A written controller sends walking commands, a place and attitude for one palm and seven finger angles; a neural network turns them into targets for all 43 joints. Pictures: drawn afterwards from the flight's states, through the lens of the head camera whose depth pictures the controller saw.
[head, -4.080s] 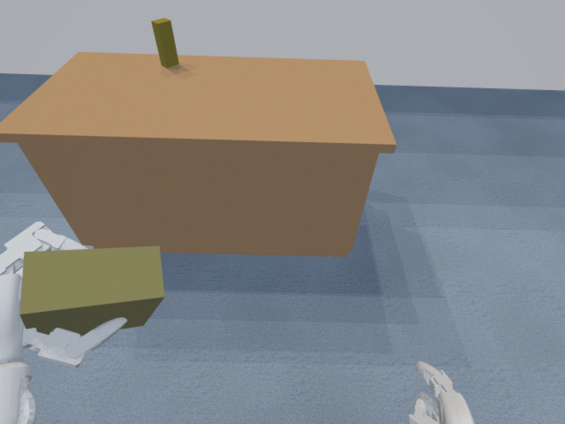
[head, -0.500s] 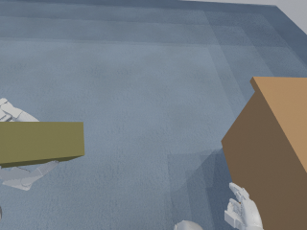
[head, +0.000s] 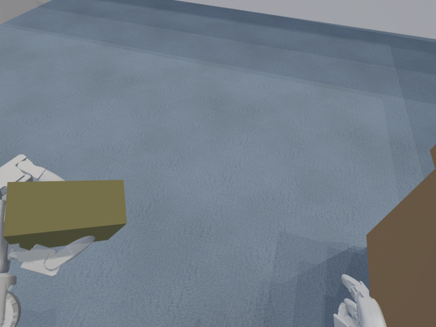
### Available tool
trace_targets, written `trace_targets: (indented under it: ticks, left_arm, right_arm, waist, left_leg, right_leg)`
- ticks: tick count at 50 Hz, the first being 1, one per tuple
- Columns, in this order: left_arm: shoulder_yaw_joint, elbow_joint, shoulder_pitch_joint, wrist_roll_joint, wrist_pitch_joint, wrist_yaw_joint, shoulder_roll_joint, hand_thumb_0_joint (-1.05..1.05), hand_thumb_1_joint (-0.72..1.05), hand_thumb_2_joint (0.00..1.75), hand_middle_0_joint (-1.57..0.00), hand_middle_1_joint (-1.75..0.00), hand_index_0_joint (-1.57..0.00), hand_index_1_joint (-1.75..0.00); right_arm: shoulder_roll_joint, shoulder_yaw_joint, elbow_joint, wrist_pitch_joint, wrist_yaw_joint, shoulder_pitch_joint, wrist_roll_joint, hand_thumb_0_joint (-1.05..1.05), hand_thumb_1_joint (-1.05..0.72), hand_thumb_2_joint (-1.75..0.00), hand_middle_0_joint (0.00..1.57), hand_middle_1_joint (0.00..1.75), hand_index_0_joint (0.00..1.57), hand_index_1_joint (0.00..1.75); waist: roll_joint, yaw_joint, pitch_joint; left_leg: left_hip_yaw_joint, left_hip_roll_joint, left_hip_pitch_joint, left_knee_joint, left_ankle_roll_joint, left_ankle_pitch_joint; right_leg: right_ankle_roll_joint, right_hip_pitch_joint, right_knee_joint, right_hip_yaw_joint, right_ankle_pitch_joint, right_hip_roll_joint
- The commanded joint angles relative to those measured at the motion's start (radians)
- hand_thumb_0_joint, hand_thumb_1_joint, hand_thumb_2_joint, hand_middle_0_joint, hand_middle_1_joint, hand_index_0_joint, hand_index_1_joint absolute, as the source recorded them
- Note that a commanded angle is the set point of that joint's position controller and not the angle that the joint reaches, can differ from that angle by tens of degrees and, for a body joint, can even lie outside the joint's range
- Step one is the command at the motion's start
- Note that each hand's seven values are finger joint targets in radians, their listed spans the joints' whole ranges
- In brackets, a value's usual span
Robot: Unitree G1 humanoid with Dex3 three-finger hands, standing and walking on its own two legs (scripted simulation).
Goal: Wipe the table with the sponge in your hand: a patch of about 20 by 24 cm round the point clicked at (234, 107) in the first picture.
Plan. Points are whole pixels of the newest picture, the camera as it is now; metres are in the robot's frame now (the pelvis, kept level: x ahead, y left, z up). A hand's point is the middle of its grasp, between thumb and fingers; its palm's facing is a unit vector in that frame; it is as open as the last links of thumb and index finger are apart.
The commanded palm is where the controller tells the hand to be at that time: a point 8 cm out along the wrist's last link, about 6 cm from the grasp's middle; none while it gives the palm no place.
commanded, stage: walk to a spot facing it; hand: left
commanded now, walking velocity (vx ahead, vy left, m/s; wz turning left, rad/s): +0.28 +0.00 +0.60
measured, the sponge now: (84, 215) +0.23 +0.20 +0.16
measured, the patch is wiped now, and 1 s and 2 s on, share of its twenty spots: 0.00 0.00 0.00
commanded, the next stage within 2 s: turn to face it in 1.26 s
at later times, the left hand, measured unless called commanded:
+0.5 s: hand out of the picture +0.12 +0.28 +0.16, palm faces +0.63 -0.65 -0.43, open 9.8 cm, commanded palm +0.06 +0.30 +0.18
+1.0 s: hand out of the picture +0.14 +0.35 +0.19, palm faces +0.72 -0.54 -0.44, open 9.8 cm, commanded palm +0.08 +0.36 +0.18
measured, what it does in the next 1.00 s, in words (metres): steps on the spot, turning left: left foot, then right foot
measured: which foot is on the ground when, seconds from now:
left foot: up 0.00-0.04, down 0.06-0.40, up 0.42-0.74, down 0.76-1.00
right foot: down 0.00-0.06, up 0.08-0.38, down 0.40-0.76, up 0.78-1.00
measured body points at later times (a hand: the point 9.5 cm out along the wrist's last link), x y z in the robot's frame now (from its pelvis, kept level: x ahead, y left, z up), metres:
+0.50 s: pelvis -0.01 -0.02 -0.01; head +0.01 -0.03 +0.44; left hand +0.09 +0.31 +0.19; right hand +0.21 -0.17 -0.12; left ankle -0.06 +0.11 -0.66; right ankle +0.04 -0.12 -0.74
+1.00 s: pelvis +0.07 +0.04 +0.00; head +0.09 +0.07 +0.45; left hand +0.10 +0.37 +0.22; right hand +0.30 -0.04 -0.09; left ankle +0.00 +0.14 -0.74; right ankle +0.17 -0.06 -0.68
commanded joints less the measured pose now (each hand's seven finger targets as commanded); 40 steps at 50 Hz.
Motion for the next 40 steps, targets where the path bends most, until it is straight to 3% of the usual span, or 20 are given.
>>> trace_targets:
  ticks: [1,2,3,4,6,9,18,19,20,21,22,25,26,33,35,36,37,38,39,40]
  left_arm:
    - [0.154,-0.251,-0.029,-0.026,-0.068,0.045,0.166,0.0,0.1,1.3,-1.2,-1.6,-1.2,-1.6]
    - [0.142,-0.297,-0.061,-0.033,-0.079,0.043,0.161,0.0,0.1,1.3,-1.2,-1.6,-1.2,-1.6]
    - [0.136,-0.338,-0.071,-0.037,-0.1,0.037,0.164,0.0,0.1,1.3,-1.2,-1.6,-1.2,-1.6]
    - [0.162,-0.274,-0.056,-0.004,-0.123,0.023,0.19,0.0,0.1,1.3,-1.2,-1.6,-1.2,-1.6]
    - [0.161,-0.286,-0.101,0.019,-0.136,0.002,0.197,0.0,0.1,1.3,-1.2,-1.6,-1.2,-1.6]
    - [0.105,-0.248,-0.033,0.003,-0.115,-0.002,0.121,0.0,0.1,1.3,-1.2,-1.6,-1.2,-1.6]
    - [0.101,-0.112,-0.132,0.005,-0.071,-0.008,0.129,0.0,0.1,1.3,-1.2,-1.6,-1.2,-1.6]
    - [0.104,-0.103,-0.151,0.016,-0.063,-0.006,0.15,0.0,0.1,1.3,-1.2,-1.6,-1.2,-1.6]
    - [0.142,-0.097,-0.182,0.018,-0.051,0.0,0.225,0.0,0.1,1.3,-1.2,-1.6,-1.2,-1.6]
    - [0.156,-0.102,-0.201,0.002,-0.052,0.01,0.228,0.0,0.1,1.3,-1.2,-1.6,-1.2,-1.6]
    - [0.144,-0.07,-0.168,0.002,-0.056,0.006,0.21,0.0,0.1,1.3,-1.2,-1.6,-1.2,-1.6]
    - [0.142,-0.132,-0.097,0.001,-0.082,-0.006,0.196,0.0,0.1,1.3,-1.2,-1.6,-1.2,-1.6]
    - [0.144,-0.168,-0.113,-0.002,-0.083,-0.002,0.2,0.0,0.1,1.3,-1.2,-1.6,-1.2,-1.6]
    - [0.164,-0.231,-0.05,-0.01,-0.074,0.05,0.18,0.0,0.1,1.3,-1.2,-1.6,-1.2,-1.6]
    - [0.142,-0.256,-0.094,-0.009,-0.072,0.06,0.161,0.0,0.1,1.3,-1.2,-1.6,-1.2,-1.6]
    - [0.114,-0.263,-0.1,-0.011,-0.075,0.059,0.136,0.0,0.1,1.3,-1.2,-1.6,-1.2,-1.6]
    - [0.111,-0.306,-0.125,-0.008,-0.099,0.061,0.133,0.0,0.1,1.3,-1.2,-1.6,-1.2,-1.6]
    - [0.112,-0.326,-0.139,-0.003,-0.121,0.063,0.14,0.0,0.1,1.3,-1.2,-1.6,-1.2,-1.6]
    - [0.152,-0.273,-0.178,0.024,-0.144,0.049,0.214,0.0,0.1,1.3,-1.2,-1.6,-1.2,-1.6]
    - [0.194,-0.259,-0.135,0.025,-0.137,0.041,0.24,0.0,0.1,1.3,-1.2,-1.6,-1.2,-1.6]
  right_arm:
    - [-0.039,-0.017,-0.167,-0.045,0.002,-0.042,-0.005,0.0,-0.9,-0.9,0.2,0.3,0.2,0.3]
    - [-0.064,-0.023,-0.184,-0.049,0.005,-0.041,-0.002,0.0,-0.9,-0.9,0.2,0.3,0.2,0.3]
    - [-0.095,-0.032,-0.192,-0.067,0.013,-0.052,0.002,0.0,-0.9,-0.9,0.2,0.3,0.2,0.3]
    - [-0.07,-0.024,-0.155,-0.084,0.025,-0.024,0.001,0.0,-0.9,-0.9,0.2,0.3,0.2,0.3]
    - [-0.07,-0.04,-0.134,-0.097,0.044,-0.055,0.022,0.0,-0.9,-0.9,0.2,0.3,0.2,0.3]
    - [-0.076,-0.038,-0.117,-0.105,0.054,-0.045,0.03,0.0,-0.9,-0.9,0.2,0.3,0.2,0.3]
    - [-0.043,0.009,-0.096,-0.096,0.027,-0.099,0.011,0.0,-0.9,-0.9,0.2,0.3,0.2,0.3]
    - [-0.019,0.012,-0.091,-0.09,0.029,-0.086,0.015,0.0,-0.9,-0.9,0.2,0.3,0.2,0.3]
    - [-0.007,0.008,-0.104,-0.085,0.026,-0.101,0.016,0.0,-0.9,-0.9,0.2,0.3,0.2,0.3]
    - [-0.052,-0.002,-0.115,-0.088,0.025,-0.15,0.0,0.0,-0.9,-0.9,0.2,0.3,0.2,0.3]
    - [-0.039,0.006,-0.104,-0.084,0.031,-0.138,-0.007,0.0,-0.9,-0.9,0.2,0.3,0.2,0.3]
    - [-0.042,-0.001,-0.096,-0.05,0.03,-0.144,0.005,0.0,-0.9,-0.9,0.2,0.3,0.2,0.3]
    - [-0.039,-0.003,-0.106,-0.049,0.024,-0.156,0.011,0.0,-0.9,-0.9,0.2,0.3,0.2,0.3]
    - [-0.026,-0.017,-0.172,-0.058,0.025,-0.097,0.0,0.0,-0.9,-0.9,0.2,0.3,0.2,0.3]
    - [-0.033,-0.026,-0.173,-0.057,0.02,-0.059,0.002,0.0,-0.9,-0.9,0.2,0.3,0.2,0.3]
    - [-0.048,-0.035,-0.173,-0.06,0.012,-0.033,0.011,0.0,-0.9,-0.9,0.2,0.3,0.2,0.3]
    - [-0.069,-0.044,-0.183,-0.063,0.013,-0.025,0.019,0.0,-0.9,-0.9,0.2,0.3,0.2,0.3]
    - [-0.091,-0.045,-0.186,-0.068,0.025,-0.044,0.02,0.0,-0.9,-0.9,0.2,0.3,0.2,0.3]
    - [-0.077,-0.039,-0.164,-0.083,0.043,-0.051,0.022,0.0,-0.9,-0.9,0.2,0.3,0.2,0.3]
    - [-0.084,-0.052,-0.153,-0.079,0.046,-0.061,0.031,0.0,-0.9,-0.9,0.2,0.3,0.2,0.3]
  waist:
    - [-0.021,-0.011,-0.196]
    - [0.14,-0.022,-0.206]
    - [0.428,-0.016,-0.159]
    - [0.426,-0.013,-0.131]
    - [0.27,-0.01,-0.094]
    - [0.302,-0.007,-0.061]
    - [0.201,0.033,-0.063]
    - [-0.004,0.035,-0.084]
    - [-0.314,0.041,-0.08]
    - [-0.206,0.046,-0.06]
    - [-0.181,0.027,-0.04]
    - [-0.117,0.017,-0.016]
    - [-0.12,0.015,-0.031]
    - [-0.174,0.05,-0.08]
    - [-0.105,0.015,-0.123]
    - [0.013,-0.012,-0.157]
    - [0.266,-0.038,-0.199]
    - [0.492,-0.025,-0.188]
    - [0.346,-0.018,-0.18]
    - [0.312,-0.016,-0.182]
  left_leg:
    - [0.046,-0.031,0.123,-0.379,0.023,0.15]
    - [-0.088,0.059,0.194,-0.448,0.08,0.244]
    - [-0.417,0.295,0.315,-0.482,0.203,0.63]
    - [-0.633,0.408,0.307,-0.49,0.299,0.685]
    - [-0.548,0.336,0.265,-0.459,0.3,0.504]
    - [-0.326,0.201,0.143,-0.48,0.227,0.395]
    - [-0.281,0.115,-0.117,-0.342,0.162,0.003]
    - [-0.204,0.039,-0.269,-0.117,0.117,-0.07]
    - [-0.07,-0.076,-0.443,0.276,0.048,-0.161]
    - [-0.133,-0.039,-0.439,0.466,0.028,-0.086]
    - [-0.142,-0.007,-0.419,0.531,0.024,-0.001]
    - [-0.079,0.034,-0.367,0.527,-0.017,0.116]
    - [-0.062,0.042,-0.328,0.442,-0.016,0.11]
    - [0.121,0.003,-0.096,-0.11,0.023,0.079]
    - [0.159,-0.042,0.054,-0.258,0.026,0.147]
    - [0.129,-0.036,0.202,-0.342,0.046,0.185]
    - [-0.096,0.094,0.384,-0.393,0.12,0.253]
    - [-0.515,0.351,0.472,-0.462,0.255,0.635]
    - [-0.611,0.413,0.396,-0.488,0.312,0.509]
    - [-0.576,0.394,0.38,-0.469,0.328,0.431]
  right_leg:
    - [-0.019,0.129,0.033,0.154,0.156,-0.196]
    - [0.028,0.021,0.246,0.106,0.073,-0.107]
    - [0.096,-0.277,0.495,0.065,-0.304,0.049]
    - [0.085,-0.422,0.639,0.162,-0.425,0.042]
    - [0.086,-0.46,0.678,0.238,-0.295,0.023]
    - [0.1,-0.312,0.538,0.164,-0.185,0.059]
    - [0.084,0.225,-0.104,0.102,-0.162,0.13]
    - [0.02,0.356,-0.237,0.271,-0.226,-0.022]
    - [-0.098,0.375,-0.345,0.673,-0.364,-0.318]
    - [-0.135,0.243,-0.398,0.748,-0.426,-0.399]
    - [-0.133,0.162,-0.388,0.721,-0.457,-0.356]
    - [-0.08,0.123,-0.34,0.326,-0.182,-0.244]
    - [-0.08,0.135,-0.328,0.275,-0.125,-0.24]
    - [-0.099,0.182,-0.211,0.161,0.055,-0.236]
    - [-0.066,0.156,-0.069,0.12,0.053,-0.206]
    - [-0.026,0.094,0.139,0.059,0.097,-0.161]
    - [0.032,-0.099,0.441,0.013,0.001,-0.057]
    - [0.072,-0.335,0.701,0.06,-0.427,0.077]
    - [0.04,-0.398,0.794,0.195,-0.401,0.032]
    - [0.049,-0.455,0.835,0.236,-0.349,0.003]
